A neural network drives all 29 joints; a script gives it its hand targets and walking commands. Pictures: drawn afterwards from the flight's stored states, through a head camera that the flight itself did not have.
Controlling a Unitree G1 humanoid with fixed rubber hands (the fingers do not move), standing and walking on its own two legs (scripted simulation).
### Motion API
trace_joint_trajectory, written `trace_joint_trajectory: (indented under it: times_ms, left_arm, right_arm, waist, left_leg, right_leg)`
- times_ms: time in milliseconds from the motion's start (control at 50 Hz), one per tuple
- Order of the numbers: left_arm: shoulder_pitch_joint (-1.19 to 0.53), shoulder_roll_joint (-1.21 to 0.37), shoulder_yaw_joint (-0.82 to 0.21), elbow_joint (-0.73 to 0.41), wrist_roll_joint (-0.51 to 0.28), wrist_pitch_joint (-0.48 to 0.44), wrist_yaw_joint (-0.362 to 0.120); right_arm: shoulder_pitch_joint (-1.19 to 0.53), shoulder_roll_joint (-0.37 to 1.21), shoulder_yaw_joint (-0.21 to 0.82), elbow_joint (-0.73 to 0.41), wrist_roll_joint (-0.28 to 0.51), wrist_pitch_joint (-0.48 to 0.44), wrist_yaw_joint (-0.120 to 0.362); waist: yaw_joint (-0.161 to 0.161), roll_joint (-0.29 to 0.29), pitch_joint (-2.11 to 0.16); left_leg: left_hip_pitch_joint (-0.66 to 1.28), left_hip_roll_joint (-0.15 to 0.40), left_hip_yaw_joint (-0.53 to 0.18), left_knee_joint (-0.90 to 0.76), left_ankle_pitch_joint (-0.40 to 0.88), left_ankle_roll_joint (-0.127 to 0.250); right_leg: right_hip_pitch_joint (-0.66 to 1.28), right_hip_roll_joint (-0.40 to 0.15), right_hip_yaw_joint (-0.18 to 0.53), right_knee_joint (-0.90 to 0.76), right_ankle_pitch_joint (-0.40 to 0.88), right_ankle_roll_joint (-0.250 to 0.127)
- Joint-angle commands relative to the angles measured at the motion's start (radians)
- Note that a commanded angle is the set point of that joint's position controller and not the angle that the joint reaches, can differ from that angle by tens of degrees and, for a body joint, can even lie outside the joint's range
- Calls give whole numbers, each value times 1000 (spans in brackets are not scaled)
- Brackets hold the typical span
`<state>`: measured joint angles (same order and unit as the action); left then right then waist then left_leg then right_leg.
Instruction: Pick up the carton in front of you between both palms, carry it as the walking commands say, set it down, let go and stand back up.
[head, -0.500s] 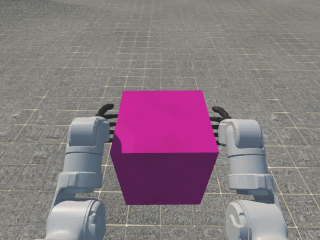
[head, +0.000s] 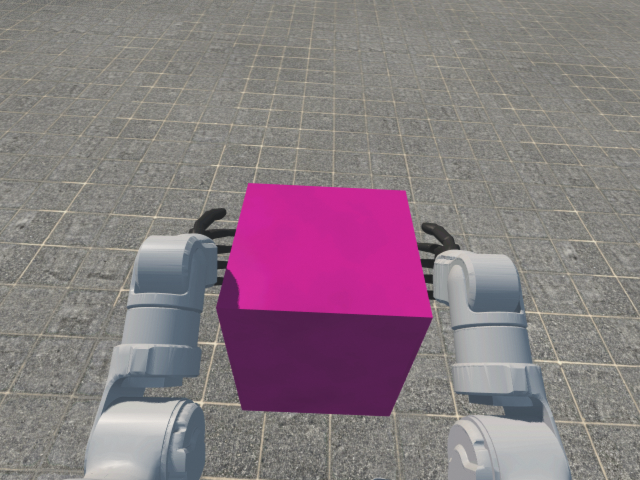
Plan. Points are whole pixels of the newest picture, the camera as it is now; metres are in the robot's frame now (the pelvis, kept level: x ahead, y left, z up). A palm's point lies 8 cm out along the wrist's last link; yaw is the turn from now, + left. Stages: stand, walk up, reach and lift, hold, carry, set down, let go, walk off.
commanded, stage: carry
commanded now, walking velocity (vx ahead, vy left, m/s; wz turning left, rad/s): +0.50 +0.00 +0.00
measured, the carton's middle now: (321, 303) +0.35 +0.00 +0.02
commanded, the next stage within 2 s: none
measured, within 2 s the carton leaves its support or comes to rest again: neither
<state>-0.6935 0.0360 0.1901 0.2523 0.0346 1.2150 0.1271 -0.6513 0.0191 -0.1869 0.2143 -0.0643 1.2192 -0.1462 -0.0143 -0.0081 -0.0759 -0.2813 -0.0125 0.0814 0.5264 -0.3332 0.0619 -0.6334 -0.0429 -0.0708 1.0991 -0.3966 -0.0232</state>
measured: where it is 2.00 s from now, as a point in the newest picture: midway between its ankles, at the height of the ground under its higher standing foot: (313, 229)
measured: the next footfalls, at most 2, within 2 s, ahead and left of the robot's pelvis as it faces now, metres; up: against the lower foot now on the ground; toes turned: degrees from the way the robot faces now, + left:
right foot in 0.24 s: +0.32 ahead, -0.11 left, +0.00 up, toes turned -6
left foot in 0.76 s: +0.64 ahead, +0.09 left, +0.00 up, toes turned +10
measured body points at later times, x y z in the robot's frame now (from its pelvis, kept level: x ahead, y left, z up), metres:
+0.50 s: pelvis +0.28 -0.05 +0.01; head +0.34 -0.06 +0.46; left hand +0.60 +0.12 +0.08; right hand +0.63 -0.18 +0.07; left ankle +0.32 +0.11 -0.67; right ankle +0.28 -0.10 -0.73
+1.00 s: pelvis +0.60 +0.02 +0.02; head +0.58 +0.03 +0.47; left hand +0.89 +0.16 +0.09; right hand +0.87 -0.15 +0.09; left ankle +0.60 +0.08 -0.73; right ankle +0.64 -0.14 -0.67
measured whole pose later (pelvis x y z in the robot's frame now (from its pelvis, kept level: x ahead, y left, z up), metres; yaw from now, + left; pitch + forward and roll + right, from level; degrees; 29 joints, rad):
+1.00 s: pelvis +0.60 +0.02 +0.02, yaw -2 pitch +3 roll -1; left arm -0.16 -0.13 0.10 -0.27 0.14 1.23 0.08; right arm -0.15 0.13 -0.11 -0.26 -0.12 1.22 -0.09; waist -0.03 -0.01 -0.13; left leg -0.19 0.01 0.21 0.29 -0.18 0.08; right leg -0.59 -0.12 -0.08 0.93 -0.19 0.02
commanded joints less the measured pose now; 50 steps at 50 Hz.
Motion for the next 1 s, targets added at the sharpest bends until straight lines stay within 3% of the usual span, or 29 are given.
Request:
trace_joint_trajectory:
  times_ms: [0,60,140,180,200,220,240,260,280,300,320,340,420,460,520,640,700,720,740,760,780,800,840,880,920,980]
  left_arm:
    - [-774,-1210,-578,-206,-437,-38,-207]
    - [-706,-1165,-579,-219,-403,-22,-186]
    - [-629,-1121,-561,-167,-344,-11,-190]
    - [-615,-1118,-555,-143,-331,-13,-201]
    - [-602,-1122,-549,-136,-325,-16,-208]
    - [-585,-1121,-539,-135,-320,-18,-217]
    - [-567,-1115,-525,-134,-314,-18,-225]
    - [-553,-1104,-528,-129,-306,-23,-229]
    - [-537,-1141,-537,-163,-319,-22,-236]
    - [-545,-1173,-556,-221,-334,-26,-243]
    - [-565,-1199,-579,-284,-350,-26,-249]
    - [-575,-1220,-607,-343,-366,-26,-254]
    - [-443,-1236,-688,-501,-383,-31,-273]
    - [-321,-1213,-741,-584,-380,-32,-282]
    - [-181,-1137,-773,-654,-358,-34,-299]
    - [82,-1048,-760,-640,-328,6,-316]
    - [91,-1013,-759,-631,-322,26,-315]
    - [73,-1000,-761,-633,-323,33,-314]
    - [52,-985,-763,-633,-324,39,-315]
    - [9,-993,-774,-648,-336,53,-314]
    - [-8,-986,-779,-641,-341,54,-317]
    - [-18,-1026,-782,-616,-344,49,-317]
    - [-12,-1075,-783,-596,-339,31,-316]
    - [0,-1113,-792,-581,-328,14,-310]
    - [33,-1129,-796,-578,-316,-2,-300]
    - [40,-1122,-802,-597,-307,-14,-287]
  right_arm:
    - [-898,1113,574,-280,488,-52,229]
    - [-835,1092,591,-281,489,-30,229]
    - [-765,1095,602,-200,477,-20,253]
    - [-756,1110,607,-172,477,-24,265]
    - [-754,1121,612,-166,481,-26,270]
    - [-763,1132,620,-167,486,-28,274]
    - [-764,1154,627,-161,493,-26,280]
    - [-739,1169,612,-161,481,-20,284]
    - [-739,1177,619,-178,472,-21,282]
    - [-720,1192,623,-216,467,-23,280]
    - [-701,1204,626,-251,458,-27,275]
    - [-663,1207,629,-283,445,-29,269]
    - [-439,1208,682,-391,370,-49,244]
    - [-282,1183,712,-444,327,-54,236]
    - [-180,1120,769,-557,288,-66,229]
    - [39,1048,783,-591,304,-9,265]
    - [37,1012,775,-579,326,18,287]
    - [41,999,768,-565,330,23,292]
    - [35,983,759,-557,331,29,297]
    - [25,964,739,-520,314,27,300]
    - [37,993,742,-497,329,26,303]
    - [19,1014,743,-512,343,24,307]
    - [-18,1070,762,-525,364,13,316]
    - [-43,1095,778,-533,380,2,326]
    - [-29,1091,786,-542,391,-6,334]
    - [-23,1065,792,-566,398,-12,340]
  waist:
    - [-40,127,-339]
    - [-58,133,-328]
    - [-62,157,-294]
    - [-40,165,-335]
    - [9,142,-394]
    - [62,94,-466]
    - [71,-61,-551]
    - [63,-288,-587]
    - [57,-223,-544]
    - [57,-159,-490]
    - [43,-60,-451]
    - [35,-53,-431]
    - [34,-90,-443]
    - [35,-101,-422]
    - [40,-119,-373]
    - [44,-141,-227]
    - [31,-154,-224]
    - [13,-125,-264]
    - [-8,-47,-326]
    - [-8,181,-403]
    - [-9,275,-345]
    - [-5,204,-306]
    - [0,47,-269]
    - [9,87,-261]
    - [11,120,-245]
    - [5,116,-204]
  left_leg:
    - [426,251,-282,-186,354,145]
    - [446,227,-208,-167,529,130]
    - [442,201,-125,-121,733,82]
    - [386,184,-66,-8,911,36]
    - [309,161,-4,129,912,4]
    - [139,139,13,314,695,-19]
    - [-103,74,4,518,232,-42]
    - [-379,-60,-52,740,-177,-59]
    - [-454,14,-122,827,-153,-38]
    - [-480,46,-115,802,-117,-33]
    - [-457,81,-109,727,-55,-39]
    - [-429,102,-104,656,-21,-49]
    - [-379,96,-43,464,9,-89]
    - [-418,89,-13,375,59,-98]
    - [-439,79,24,239,163,-99]
    - [-332,45,108,-15,333,-70]
    - [-81,-4,173,-114,326,-39]
    - [106,-18,190,-134,282,-34]
    - [320,106,35,-118,167,-17]
    - [542,387,-448,-174,-14,137]
    - [546,448,-664,-314,64,192]
    - [493,437,-556,-299,120,179]
    - [317,373,-367,-321,138,106]
    - [211,323,-235,-380,25,63]
    - [192,301,-164,-421,-7,61]
    - [252,286,-106,-444,75,68]
  right_leg:
    - [-217,-21,7,-86,97,23]
    - [-163,-5,-15,-270,190,20]
    - [-24,47,-80,-503,313,-16]
    - [207,98,-130,-605,341,-43]
    - [424,114,-161,-665,385,-53]
    - [674,32,-79,-640,340,-65]
    - [901,-231,300,-616,311,-121]
    - [1059,-368,674,-723,324,-254]
    - [1029,-353,621,-725,294,-242]
    - [952,-306,526,-723,358,-213]
    - [875,-288,441,-744,413,-172]
    - [819,-273,385,-769,460,-153]
    - [819,-242,238,-816,599,-138]
    - [857,-228,192,-821,682,-133]
    - [896,-193,122,-822,771,-114]
    - [861,-166,28,-842,839,-91]
    - [774,-159,-43,-691,975,-45]
    - [678,-131,-91,-551,912,-19]
    - [498,-113,-100,-352,626,8]
    - [178,-6,-80,-54,337,42]
    - [-28,71,2,106,-65,41]
    - [-71,-7,74,186,-64,13]
    - [-22,-85,89,97,54,0]
    - [48,-94,56,-11,150,15]
    - [40,-94,21,-101,202,34]
    - [-35,-95,-16,-257,277,62]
